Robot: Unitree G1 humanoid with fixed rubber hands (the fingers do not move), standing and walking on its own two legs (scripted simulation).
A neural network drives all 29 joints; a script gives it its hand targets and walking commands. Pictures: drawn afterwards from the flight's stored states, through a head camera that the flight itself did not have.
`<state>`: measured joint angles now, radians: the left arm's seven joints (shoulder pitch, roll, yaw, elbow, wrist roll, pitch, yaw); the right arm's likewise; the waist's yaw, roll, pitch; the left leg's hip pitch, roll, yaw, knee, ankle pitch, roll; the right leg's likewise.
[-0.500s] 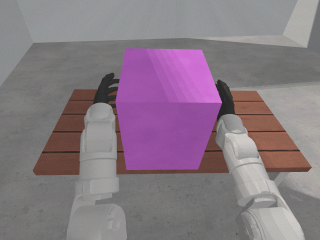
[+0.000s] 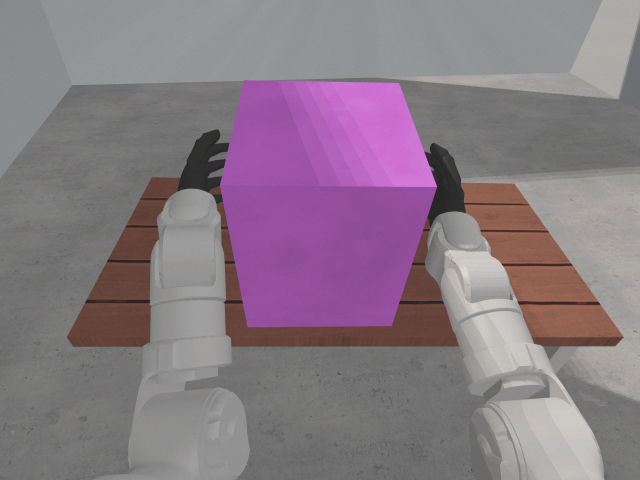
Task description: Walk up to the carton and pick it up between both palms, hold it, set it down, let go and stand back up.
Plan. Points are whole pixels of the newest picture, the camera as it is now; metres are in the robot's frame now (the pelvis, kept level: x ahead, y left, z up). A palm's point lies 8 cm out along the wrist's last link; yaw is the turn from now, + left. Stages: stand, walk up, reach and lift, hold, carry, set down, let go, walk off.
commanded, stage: reach and lift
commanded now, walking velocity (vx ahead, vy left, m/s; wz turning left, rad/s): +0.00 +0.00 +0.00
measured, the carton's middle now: (321, 208) +0.43 -0.02 +0.16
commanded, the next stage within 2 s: hold in 0.10 s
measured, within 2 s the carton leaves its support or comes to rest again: neither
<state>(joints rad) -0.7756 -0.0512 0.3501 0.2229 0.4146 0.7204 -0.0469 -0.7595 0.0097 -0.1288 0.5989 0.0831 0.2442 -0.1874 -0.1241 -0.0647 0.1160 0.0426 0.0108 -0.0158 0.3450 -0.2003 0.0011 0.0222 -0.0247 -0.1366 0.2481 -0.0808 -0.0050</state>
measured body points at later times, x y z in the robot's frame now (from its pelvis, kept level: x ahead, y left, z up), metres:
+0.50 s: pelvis -0.01 -0.01 +0.00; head -0.06 +0.02 +0.44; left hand +0.37 +0.15 +0.23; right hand +0.38 -0.14 +0.22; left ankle +0.01 +0.12 -0.75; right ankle +0.05 -0.12 -0.75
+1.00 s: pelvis +0.00 -0.01 +0.00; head -0.05 +0.01 +0.44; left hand +0.37 +0.15 +0.23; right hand +0.37 -0.14 +0.22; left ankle +0.01 +0.12 -0.75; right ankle +0.05 -0.12 -0.75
